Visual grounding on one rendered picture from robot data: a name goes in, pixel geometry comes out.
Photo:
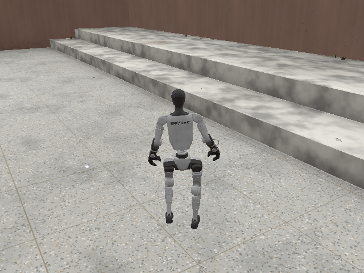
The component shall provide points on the robot left hand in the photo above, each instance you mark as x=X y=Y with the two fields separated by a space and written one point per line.
x=150 y=160

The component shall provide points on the right robot shin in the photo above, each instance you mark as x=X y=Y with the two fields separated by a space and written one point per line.
x=196 y=204

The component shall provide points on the right robot forearm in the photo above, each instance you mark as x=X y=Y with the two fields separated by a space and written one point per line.
x=212 y=145

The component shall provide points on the robot right upper arm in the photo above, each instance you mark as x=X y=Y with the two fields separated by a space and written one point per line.
x=201 y=126

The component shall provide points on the robot right hand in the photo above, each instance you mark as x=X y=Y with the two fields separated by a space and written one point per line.
x=217 y=153

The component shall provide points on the robot left foot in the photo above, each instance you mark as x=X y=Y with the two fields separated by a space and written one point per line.
x=169 y=218

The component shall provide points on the robot left upper arm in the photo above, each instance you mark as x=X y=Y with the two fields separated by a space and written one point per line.
x=162 y=120

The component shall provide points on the left robot forearm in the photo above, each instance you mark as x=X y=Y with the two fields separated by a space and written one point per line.
x=153 y=150

